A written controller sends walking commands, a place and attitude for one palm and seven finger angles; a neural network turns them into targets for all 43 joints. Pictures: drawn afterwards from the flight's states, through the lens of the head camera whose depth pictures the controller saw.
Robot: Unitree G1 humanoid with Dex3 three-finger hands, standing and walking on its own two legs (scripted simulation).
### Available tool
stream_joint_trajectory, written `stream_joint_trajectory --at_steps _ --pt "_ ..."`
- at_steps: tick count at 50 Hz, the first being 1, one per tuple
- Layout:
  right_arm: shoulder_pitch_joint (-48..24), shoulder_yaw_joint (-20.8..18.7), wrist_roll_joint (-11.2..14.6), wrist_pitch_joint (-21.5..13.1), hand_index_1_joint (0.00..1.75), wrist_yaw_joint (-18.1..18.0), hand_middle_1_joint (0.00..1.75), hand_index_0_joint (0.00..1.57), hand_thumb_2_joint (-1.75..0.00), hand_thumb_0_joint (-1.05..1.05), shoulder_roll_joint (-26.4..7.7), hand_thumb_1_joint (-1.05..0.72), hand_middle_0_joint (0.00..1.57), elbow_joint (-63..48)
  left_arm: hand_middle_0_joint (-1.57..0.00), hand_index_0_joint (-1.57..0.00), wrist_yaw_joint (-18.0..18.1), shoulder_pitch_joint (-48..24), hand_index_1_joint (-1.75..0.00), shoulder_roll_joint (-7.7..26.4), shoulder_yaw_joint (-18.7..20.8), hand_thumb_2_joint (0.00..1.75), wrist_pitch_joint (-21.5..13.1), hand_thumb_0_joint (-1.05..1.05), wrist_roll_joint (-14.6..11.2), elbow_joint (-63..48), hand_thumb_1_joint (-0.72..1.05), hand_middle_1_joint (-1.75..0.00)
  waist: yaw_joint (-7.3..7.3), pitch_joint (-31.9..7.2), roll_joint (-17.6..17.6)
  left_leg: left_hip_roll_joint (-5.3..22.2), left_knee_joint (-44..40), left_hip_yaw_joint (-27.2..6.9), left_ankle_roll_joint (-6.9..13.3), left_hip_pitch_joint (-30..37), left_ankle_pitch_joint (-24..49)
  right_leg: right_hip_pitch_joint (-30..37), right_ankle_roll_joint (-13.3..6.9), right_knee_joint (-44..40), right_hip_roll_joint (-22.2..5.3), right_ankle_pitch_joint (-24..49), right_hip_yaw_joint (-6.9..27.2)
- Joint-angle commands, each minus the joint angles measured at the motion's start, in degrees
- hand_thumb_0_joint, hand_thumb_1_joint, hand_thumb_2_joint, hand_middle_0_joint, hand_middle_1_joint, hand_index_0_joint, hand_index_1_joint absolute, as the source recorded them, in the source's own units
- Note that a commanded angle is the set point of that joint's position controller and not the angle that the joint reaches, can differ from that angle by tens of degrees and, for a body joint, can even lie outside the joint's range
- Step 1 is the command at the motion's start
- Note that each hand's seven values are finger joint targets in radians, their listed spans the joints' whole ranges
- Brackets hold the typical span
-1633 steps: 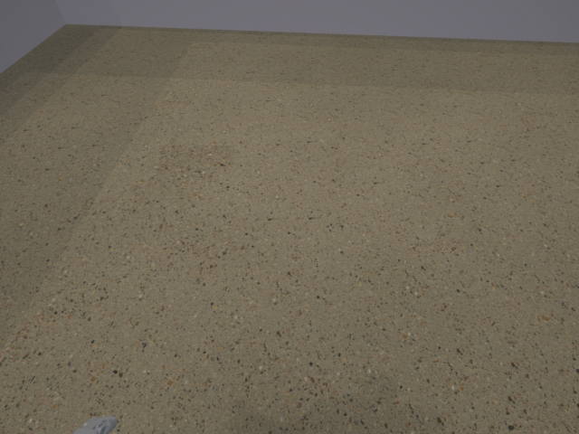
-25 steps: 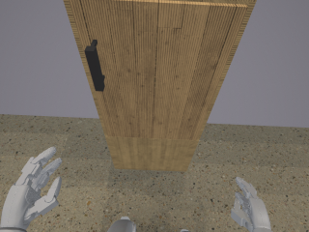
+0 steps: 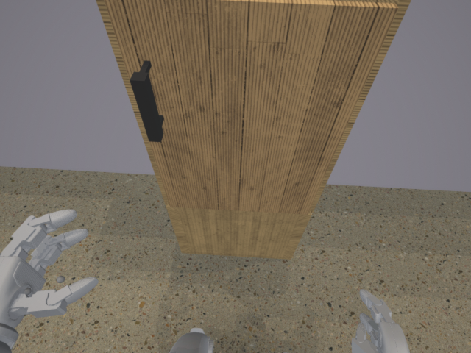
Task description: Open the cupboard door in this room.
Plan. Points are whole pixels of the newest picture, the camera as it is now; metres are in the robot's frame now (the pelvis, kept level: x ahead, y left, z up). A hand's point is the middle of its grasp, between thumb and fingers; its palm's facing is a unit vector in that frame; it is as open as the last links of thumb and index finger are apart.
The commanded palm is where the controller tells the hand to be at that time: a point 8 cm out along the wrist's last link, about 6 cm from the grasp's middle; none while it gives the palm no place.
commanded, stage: raise the hand with hooked fingers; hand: left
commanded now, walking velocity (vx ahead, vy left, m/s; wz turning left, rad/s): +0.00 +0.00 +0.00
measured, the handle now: (151, 102) +0.51 +0.20 +0.13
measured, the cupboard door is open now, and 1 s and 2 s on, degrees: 0 0 0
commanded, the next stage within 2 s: move the hooked fingers beside the handle in 1.28 s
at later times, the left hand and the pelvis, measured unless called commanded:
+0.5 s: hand (35, 236) +0.24 +0.29 +0.12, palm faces +0.06 -1.00 -0.05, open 13.7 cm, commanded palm +0.22 +0.34 +0.13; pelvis -0.01 +0.02 +0.03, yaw +1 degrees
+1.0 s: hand (43, 191) +0.29 +0.29 +0.15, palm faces +0.04 -1.00 -0.04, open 14.0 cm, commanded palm +0.26 +0.33 +0.15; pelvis +0.00 +0.01 +0.04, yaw +0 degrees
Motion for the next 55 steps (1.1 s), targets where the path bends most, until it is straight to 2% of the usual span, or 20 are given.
stream_joint_trajectory --at_steps 1,8,12,16,17,19,22,24,30,34,35,39,40,42,43,45,47,50,52,55 --pt "-3.16 -3.45 0.32 -3.76 0.30 -0.40 0.30 0.20 -0.90 0.00 -9.13 -0.90 0.20 -9.69 -0.27 -0.27 1.29 -2.60 -0.93 9.97 4.06 0.48 -3.69 0.00 -0.37 -9.68 -0.08 -0.93 0.37 -9.58 -0.65 -2.39 -8.89 -2.53 1.28 13.89 10.53 1.12 1.34 -10.76 0.05 10.78 4.25" --pt "-2.46 -2.45 0.63 -3.70 0.30 -1.26 0.30 0.20 -0.90 0.00 -9.82 -0.90 0.20 -9.72 -0.28 -0.28 3.75 -10.42 -1.03 13.28 4.26 0.41 -3.47 0.00 1.11 -12.96 -0.24 -1.03 0.32 -9.13 3.33 -2.02 -13.98 -3.52 1.09 18.86 6.57 2.46 0.43 -12.31 0.46 6.75 2.57" --pt "-2.47 -1.89 0.76 -3.41 0.30 -1.57 0.30 0.20 -0.90 0.00 -9.95 -0.90 0.20 -9.55 -0.29 -0.29 4.51 -13.00 -1.10 13.93 4.17 0.37 -1.22 0.00 1.71 -11.00 -0.34 -1.10 0.38 -6.72 5.03 -1.81 -16.54 -4.21 0.83 20.45 4.61 3.63 0.14 -13.79 0.61 6.84 2.11" --pt "-2.84 -1.46 1.06 -3.07 0.30 -1.86 0.30 0.20 -0.90 0.00 -9.83 -0.90 0.20 -9.69 -0.29 -0.29 4.20 -16.55 -1.15 13.85 3.61 0.33 1.50 0.00 1.93 -9.00 -0.43 -1.15 0.13 -6.20 4.67 -1.70 -18.56 -4.56 0.69 22.56 3.83 4.69 0.36 -15.42 0.58 7.33 1.73" --pt "-2.54 -1.34 0.96 -2.89 0.30 -1.91 0.30 0.20 -0.90 0.00 -10.15 -0.90 0.20 -9.60 -0.30 -0.30 4.01 -18.11 -1.17 14.58 3.84 0.32 2.27 0.00 1.98 -7.97 -0.45 -1.17 0.17 -5.82 3.24 -1.77 -18.90 -4.69 0.72 22.41 3.93 5.75 0.21 -15.98 0.77 7.56 1.85" --pt "-2.85 -1.17 1.18 -2.65 0.30 -2.06 0.30 0.20 -0.90 0.00 -10.02 -0.90 0.20 -9.63 -0.30 -0.30 3.63 -21.26 -1.20 14.24 2.98 0.30 3.44 0.00 2.33 -7.55 -0.50 -1.20 -0.23 -5.24 4.64 -1.71 -19.78 -4.60 0.61 23.89 3.89 5.56 0.33 -16.58 0.80 7.98 1.72" --pt "-2.89 -0.83 0.96 -2.42 0.30 -2.21 0.30 0.20 -0.90 0.00 -10.09 -0.90 0.20 -9.54 -0.30 -0.30 3.70 -24.64 -1.20 16.17 3.92 0.30 4.67 0.00 2.87 -6.43 -0.50 -1.20 0.13 -5.44 4.30 -1.83 -20.82 -4.88 0.61 25.09 3.79 7.17 0.09 -17.73 0.75 8.30 1.92" --pt "-3.12 -0.63 1.20 -2.05 0.30 -2.43 0.30 0.20 -0.90 0.00 -10.04 -0.90 0.20 -9.49 -0.30 -0.30 3.30 -26.83 -1.20 15.92 3.73 0.30 5.52 0.00 2.90 -4.57 -0.50 -1.20 -0.34 -4.52 2.73 -1.73 -21.67 -4.93 0.63 25.43 2.86 6.94 0.34 -18.54 0.82 7.82 1.81" --pt "-3.62 -0.16 1.18 -1.81 0.30 -2.85 0.30 0.20 -0.90 0.00 -9.95 -0.90 0.20 -9.22 -0.30 -0.30 2.65 -33.78 -1.20 18.13 4.41 0.30 6.84 0.00 3.50 -3.19 -0.50 -1.20 -0.17 -5.78 4.70 -1.84 -23.14 -5.17 0.62 28.57 4.17 9.03 0.07 -19.91 0.58 9.27 2.01" --pt "-3.29 -0.18 1.30 -1.46 0.30 -3.07 0.30 0.20 -0.90 0.00 -10.09 -0.90 0.20 -8.77 -0.30 -0.30 1.96 -36.37 -1.20 19.35 5.15 0.30 8.11 0.00 3.35 -1.14 -0.50 -1.20 -0.27 -6.84 2.74 -1.92 -23.15 -4.40 0.83 29.89 7.28 10.53 0.24 -21.36 0.63 11.24 2.20" --pt "-3.47 -0.17 1.35 -1.43 0.30 -3.14 0.30 0.20 -0.90 0.00 -10.16 -0.90 0.20 -8.70 -0.30 -0.30 1.78 -37.49 -1.20 19.79 5.31 0.30 8.40 0.00 3.42 -0.59 -0.50 -1.20 -0.23 -6.44 4.32 -2.03 -23.29 -4.29 0.75 29.99 7.30 10.66 0.16 -21.44 0.52 11.30 2.27" --pt "-3.04 -0.10 1.43 -1.15 0.30 -3.31 0.30 0.20 -0.90 0.00 -10.16 -0.90 0.20 -8.46 -0.30 -0.30 1.77 -41.38 -1.20 21.09 5.59 0.30 9.36 0.00 3.80 0.86 -0.50 -1.20 -0.29 -6.94 3.95 -2.05 -24.09 -4.33 0.83 31.50 8.69 11.77 0.10 -22.51 0.47 12.50 2.36" --pt "-2.94 -0.20 1.46 -1.07 0.30 -3.23 0.30 0.20 -0.90 0.00 -10.12 -0.90 0.20 -8.55 -0.30 -0.30 1.73 -39.88 -1.20 20.60 5.45 0.30 9.63 0.00 3.88 2.03 -0.50 -1.20 -0.07 -6.75 4.67 -2.15 -24.20 -4.10 0.77 31.39 8.81 11.88 0.07 -22.62 0.41 12.46 2.34" --pt "-2.43 -0.40 1.48 -0.83 0.30 -2.95 0.30 0.20 -0.90 0.00 -10.25 -0.90 0.20 -8.53 -0.30 -0.30 1.38 -37.13 -1.20 19.40 4.86 0.30 10.11 0.00 3.67 4.00 -0.50 -1.20 0.23 -5.94 1.65 -2.16 -24.10 -3.86 0.93 30.83 10.60 13.14 -0.07 -23.12 0.40 13.99 2.35" --pt "-2.50 -0.46 1.56 -0.70 0.30 -2.76 0.30 0.20 -0.90 0.00 -10.31 -0.90 0.20 -8.80 -0.30 -0.30 1.12 -36.40 -1.20 19.15 4.71 0.30 10.28 0.00 3.73 4.29 -0.50 -1.20 0.29 -6.25 2.27 -2.18 -24.01 -3.48 0.99 31.10 11.64 12.81 0.09 -22.98 0.48 14.98 2.40" --pt "-2.57 -0.69 1.50 -0.47 0.30 -2.49 0.30 0.20 -0.90 0.00 -10.38 -0.90 0.20 -9.09 -0.30 -0.30 1.28 -37.26 -1.20 20.02 5.23 0.30 9.98 0.00 3.84 1.97 -0.50 -1.20 0.28 -7.70 3.63 -2.25 -23.82 -3.25 0.98 32.10 13.05 12.90 0.18 -22.75 0.42 16.13 2.42" --pt "-2.14 -0.76 1.29 -0.23 0.30 -2.36 0.30 0.20 -0.90 0.00 -10.39 -0.90 0.20 -8.79 -0.30 -0.30 1.97 -37.55 -1.20 20.95 6.10 0.30 9.38 0.00 3.91 1.68 -0.50 -1.20 0.42 -7.14 1.74 -2.23 -23.66 -3.15 1.01 31.65 13.99 13.96 0.04 -22.95 0.43 16.88 2.50" --pt "-2.24 -0.88 1.31 -0.09 0.30 -2.32 0.30 0.20 -0.90 0.00 -10.26 -0.90 0.20 -8.78 -0.30 -0.30 2.30 -37.96 -1.20 20.65 6.69 0.30 8.48 0.00 3.56 1.31 -0.50 -1.20 0.18 -7.65 2.77 -2.49 -23.53 -2.41 1.14 31.90 14.29 13.83 0.35 -23.04 0.43 17.67 2.77" --pt "-1.77 -0.97 1.16 0.28 0.30 -2.47 0.30 0.20 -0.90 0.00 -10.34 -0.90 0.20 -8.31 -0.30 -0.30 2.66 -38.64 -1.20 21.58 7.33 0.30 8.06 0.00 3.67 1.72 -0.50 -1.20 0.07 -7.49 0.09 -2.39 -23.25 -2.06 1.34 31.56 14.45 14.65 0.42 -23.39 0.36 18.12 3.15" --pt "-1.95 -0.97 1.37 0.42 0.30 -2.55 0.30 0.20 -0.90 0.00 -10.14 -0.90 0.20 -8.20 -0.30 -0.30 2.27 -39.68 -1.20 20.14 5.62 0.30 7.76 0.00 4.21 1.56 -0.50 -1.20 -0.49 -7.64 3.88 -2.65 -23.08 -1.71 1.35 32.37 14.65 13.65 0.53 -23.21 0.33 18.51 3.28"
